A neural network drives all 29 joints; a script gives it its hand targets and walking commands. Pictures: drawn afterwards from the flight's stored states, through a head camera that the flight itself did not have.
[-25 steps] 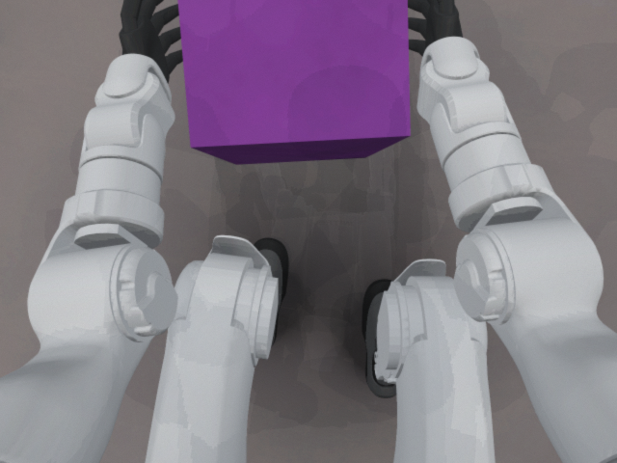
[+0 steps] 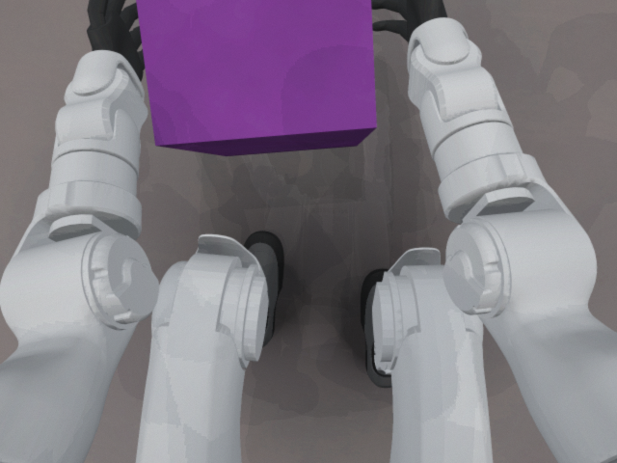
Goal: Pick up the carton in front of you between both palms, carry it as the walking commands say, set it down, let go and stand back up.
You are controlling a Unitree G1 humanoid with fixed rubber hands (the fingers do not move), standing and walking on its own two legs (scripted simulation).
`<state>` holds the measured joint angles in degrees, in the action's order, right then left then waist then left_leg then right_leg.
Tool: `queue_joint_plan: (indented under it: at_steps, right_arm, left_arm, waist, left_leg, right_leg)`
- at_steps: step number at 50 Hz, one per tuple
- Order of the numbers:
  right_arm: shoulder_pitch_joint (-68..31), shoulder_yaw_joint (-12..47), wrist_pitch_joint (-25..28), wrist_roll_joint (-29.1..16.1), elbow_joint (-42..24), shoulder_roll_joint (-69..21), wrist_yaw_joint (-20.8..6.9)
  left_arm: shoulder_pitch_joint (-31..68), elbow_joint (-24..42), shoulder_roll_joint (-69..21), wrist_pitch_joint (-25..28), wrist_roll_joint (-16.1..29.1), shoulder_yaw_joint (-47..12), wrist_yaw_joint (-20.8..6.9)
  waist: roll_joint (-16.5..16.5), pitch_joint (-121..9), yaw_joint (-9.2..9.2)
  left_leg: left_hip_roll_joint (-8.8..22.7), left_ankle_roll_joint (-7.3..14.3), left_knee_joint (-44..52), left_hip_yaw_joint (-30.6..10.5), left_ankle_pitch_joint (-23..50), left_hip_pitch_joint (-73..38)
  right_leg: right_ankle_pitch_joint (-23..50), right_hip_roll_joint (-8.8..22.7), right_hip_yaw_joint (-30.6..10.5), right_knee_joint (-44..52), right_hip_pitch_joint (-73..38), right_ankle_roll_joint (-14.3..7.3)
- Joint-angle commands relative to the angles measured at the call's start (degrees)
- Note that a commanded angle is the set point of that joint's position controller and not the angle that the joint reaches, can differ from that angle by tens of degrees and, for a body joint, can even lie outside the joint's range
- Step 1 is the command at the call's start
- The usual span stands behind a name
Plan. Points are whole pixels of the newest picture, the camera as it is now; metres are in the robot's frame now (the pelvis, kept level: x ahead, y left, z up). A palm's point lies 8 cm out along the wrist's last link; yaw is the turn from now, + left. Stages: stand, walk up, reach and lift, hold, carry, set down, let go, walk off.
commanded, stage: set down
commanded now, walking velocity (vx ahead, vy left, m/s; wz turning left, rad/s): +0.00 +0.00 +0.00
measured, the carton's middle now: (273, 62) +0.52 +0.09 -0.24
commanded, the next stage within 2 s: let go in 1.44 s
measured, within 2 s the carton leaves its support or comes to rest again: neither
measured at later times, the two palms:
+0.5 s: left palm (107, 70) +0.48 +0.25 -0.16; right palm (484, 0) +0.56 -0.12 -0.16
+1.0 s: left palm out of the picture +0.48 +0.26 +0.01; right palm out of the picture +0.57 -0.12 +0.01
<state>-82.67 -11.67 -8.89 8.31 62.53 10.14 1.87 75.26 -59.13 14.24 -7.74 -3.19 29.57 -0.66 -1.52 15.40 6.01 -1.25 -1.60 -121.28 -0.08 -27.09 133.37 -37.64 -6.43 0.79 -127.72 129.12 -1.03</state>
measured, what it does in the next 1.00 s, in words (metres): rises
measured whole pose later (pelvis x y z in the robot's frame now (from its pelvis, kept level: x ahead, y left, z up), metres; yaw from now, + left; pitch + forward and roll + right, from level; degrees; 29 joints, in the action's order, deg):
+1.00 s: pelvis +0.01 +0.01 +0.12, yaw +0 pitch +46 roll +0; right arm -70.4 -7.3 -9.6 -2.6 54.2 19.8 2.5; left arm 59.6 -44.5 11.7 -7.7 6.1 18.4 5.4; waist 1.5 -1.4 6.9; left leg -2.2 -0.6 -98.9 -0.5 -25.0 120.4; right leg -34.4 -5.1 -0.8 -104.0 116.0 -0.1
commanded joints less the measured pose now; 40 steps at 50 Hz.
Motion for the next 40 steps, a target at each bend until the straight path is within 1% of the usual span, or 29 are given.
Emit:
queue_joint_plan:
  at_steps: [1, 3, 4, 5, 6, 7, 8, 9, 10, 12, 14, 16, 18, 20, 21, 23, 25, 28, 31, 33, 35, 40]
  right_arm:
    - [-17.64, 8.59, 1.18, -0.51, -1.63, -30.45, -7.51]
    - [-17.42, 8.22, 1.57, -0.36, -1.67, -27.19, -7.06]
    - [-17.0, 7.76, 1.96, -0.41, -1.69, -23.77, -6.47]
    - [-16.23, 7.08, 2.46, -0.52, -1.55, -18.41, -5.37]
    - [-14.51, 5.85, 3.02, -0.76, -1.44, -10.13, -3.62]
    - [-12.77, 4.53, 3.62, -1.23, -1.85, 0.64, -1.26]
    - [-11.14, 3.98, 4.32, -2.34, -2.3, 11.09, 1.37]
    - [-11.67, 4.41, 4.7, -3.89, -2.42, 14.41, 2.86]
    - [-13.09, 5.63, 5.06, -6.03, -2.29, 15.25, 3.42]
    - [-16.05, 8.59, 5.81, -10.62, -2.87, 15.56, 3.27]
    - [-18.53, 12.21, 6.32, -14.9, -4.76, 14.94, 2.57]
    - [-19.48, 15.02, 6.47, -18.26, -6.08, 14.21, 1.82]
    - [-18.99, 16.34, 6.28, -20.26, -6.67, 14.0, 1.37]
    - [-17.59, 16.23, 5.83, -20.84, -6.61, 14.79, 1.31]
    - [-16.75, 15.84, 5.55, -20.68, -6.56, 15.35, 1.43]
    - [-14.92, 14.63, 4.92, -19.59, -7.06, 16.56, 1.93]
    - [-13.31, 13.01, 4.12, -17.95, -9.0, 17.54, 2.61]
    - [-12.17, 10.28, 2.53, -15.79, -13.99, 18.46, 3.56]
    - [-10.64, 7.34, 0.68, -13.97, -14.86, 18.51, 3.87]
    - [-8.91, 5.73, 0.29, -13.09, -13.14, 17.74, 3.48]
    - [-7.18, 4.75, 0.54, -12.56, -11.75, 16.8, 2.82]
    - [-4.45, 3.97, 1.25, -11.86, -10.05, 15.42, 1.42]
  left_arm:
    - [22.69, -0.74, -39.93, -1.03, 1.98, -13.76, -10.04]
    - [21.98, -1.09, -37.38, -0.35, 2.23, -13.15, -9.0]
    - [20.96, -1.45, -34.21, 0.24, 2.48, -12.31, -8.05]
    - [19.08, -2.48, -29.06, 1.03, 2.6, -10.8, -6.56]
    - [16.29, -3.52, -20.78, 2.03, 2.72, -8.27, -4.41]
    - [12.6, -4.4, -10.33, 3.3, 3.03, -5.57, -1.67]
    - [9.66, -4.46, 0.22, 4.83, 4.26, -4.61, 1.37]
    - [9.88, -4.26, 4.68, 6.03, 5.93, -5.23, 3.34]
    - [10.46, -4.83, 6.2, 6.98, 7.45, -6.28, 4.53]
    - [11.77, -4.96, 8.41, 8.56, 10.63, -8.35, 5.62]
    - [12.8, -3.97, 9.83, 9.56, 12.48, -10.24, 5.94]
    - [12.96, -3.05, 10.77, 9.99, 13.55, -11.68, 5.89]
    - [12.31, -1.85, 11.47, 10.05, 14.03, -12.38, 5.83]
    - [11.23, -0.1, 12.44, 9.83, 14.08, -12.26, 5.99]
    - [10.64, 1.09, 12.82, 9.62, 14.11, -12.1, 6.16]
    - [9.56, 4.18, 13.29, 8.99, 14.31, -11.93, 6.58]
    - [8.35, 7.94, 12.85, 8.08, 14.97, -12.32, 6.97]
    - [5.9, 14.2, 10.67, 5.82, 15.72, -13.8, 7.41]
    - [4.01, 16.56, 8.32, 3.08, 14.69, -14.07, 7.72]
    - [2.8, 16.12, 6.81, 2.16, 13.3, -13.55, 7.75]
    - [1.72, 16.12, 5.68, 1.98, 11.85, -12.92, 7.61]
    - [-1.19, 16.64, 4.62, 2.08, 9.5, -11.37, 7.08]
  waist:
    - [6.31, -42.66, -2.8]
    - [6.28, -43.15, -2.7]
    - [6.23, -43.59, -2.59]
    - [6.19, -44.13, -2.43]
    - [6.06, -44.84, -2.18]
    - [6.02, -45.58, -2.0]
    - [6.24, -46.69, -1.96]
    - [6.68, -47.74, -1.78]
    - [7.28, -48.94, -1.22]
    - [8.9, -50.87, 0.36]
    - [10.04, -53.22, 2.47]
    - [10.36, -55.34, 4.46]
    - [9.95, -57.67, 5.98]
    - [9.29, -60.78, 6.69]
    - [8.99, -62.77, 6.69]
    - [8.56, -68.24, 6.06]
    - [8.27, -74.28, 4.82]
    - [7.39, -81.85, 2.83]
    - [6.28, -78.85, 1.74]
    - [5.33, -73.5, 1.53]
    - [4.55, -70.51, 1.69]
    - [4.54, -70.5, 2.71]
  left_leg:
    - [-3.65, 0.26, 3.55, 0.44, 11.76, -25.03]
    - [-3.39, -0.19, 3.42, 0.56, 11.93, -26.3]
    - [-3.15, -0.52, 3.34, 0.75, 12.1, -27.26]
    - [-2.83, -0.94, 3.31, 1.04, 12.35, -28.38]
    - [-2.37, -1.41, 3.36, 1.3, 12.47, -29.64]
    - [-1.74, -1.79, 3.56, 1.42, 12.42, -31.15]
    - [-1.02, -1.99, 3.81, 1.39, 12.4, -32.78]
    - [-0.51, -1.85, 4.04, 1.18, 12.57, -33.66]
    - [-0.14, -1.53, 4.15, 1.02, 13.39, -34.36]
    - [0.48, -0.72, 3.86, 0.59, 15.33, -34.56]
    - [1.03, 0.08, 3.69, 0.16, 17.97, -34.35]
    - [1.56, 0.63, 3.76, -0.04, 20.06, -34.94]
    - [1.91, 0.85, 4.18, 0.03, 21.23, -36.9]
    - [1.92, 0.86, 4.68, 0.34, 21.8, -39.65]
    - [1.78, 0.82, 4.94, 0.58, 21.99, -41.28]
    - [1.31, 0.68, 5.57, 1.15, 22.45, -45.03]
    - [0.63, 0.55, 6.61, 1.72, 22.59, -49.49]
    - [-0.38, 0.06, 9.02, 2.75, 22.07, -55.83]
    - [-1.04, -0.43, 12.54, 3.33, 18.15, -54.55]
    - [-1.2, -0.72, 14.68, 3.09, 15.97, -51.76]
    - [-1.26, -0.98, 16.42, 2.85, 15.86, -50.31]
    - [-1.49, -1.3, 20.78, 2.95, 18.05, -50.91]
  right_leg:
    - [12.95, -0.31, -2.67, 14.57, -13.81, -0.85]
    - [12.98, 0.05, -2.61, 14.3, -14.53, -0.53]
    - [13.08, 0.3, -2.57, 14.14, -15.18, -0.35]
    - [13.15, 0.71, -2.51, 14.08, -16.1, -0.12]
    - [13.18, 1.36, -2.45, 14.03, -17.29, 0.29]
    - [13.05, 2.18, -2.33, 14.25, -18.49, 0.82]
    - [12.78, 2.92, -2.42, 14.59, -19.5, 1.23]
    - [12.57, 3.46, -2.74, 14.59, -19.91, 1.66]
    - [12.73, 3.78, -3.01, 14.37, -20.02, 1.91]
    - [13.6, 4.49, -3.65, 13.7, -19.72, 2.13]
    - [15.27, 4.82, -4.2, 13.04, -20.4, 2.27]
    - [16.56, 4.84, -4.5, 12.55, -21.44, 2.39]
    - [16.71, 4.66, -4.38, 12.4, -22.52, 2.44]
    - [16.29, 4.38, -3.83, 12.55, -23.68, 2.39]
    - [16.03, 4.2, -3.41, 12.75, -24.38, 2.35]
    - [15.81, 3.83, -2.31, 13.33, -26.49, 2.23]
    - [15.44, 3.32, -0.96, 14.39, -28.59, 2.06]
    - [14.34, 2.43, 0.73, 17.02, -31.32, 1.5]
    - [10.84, 1.9, 1.18, 20.48, -30.48, 0.84]
    - [8.96, 1.83, 1.01, 22.36, -27.73, 0.53]
    - [9.0, 1.74, 0.8, 23.91, -25.85, 0.31]
    - [11.32, 1.29, 0.48, 28.12, -26.63, 0.42]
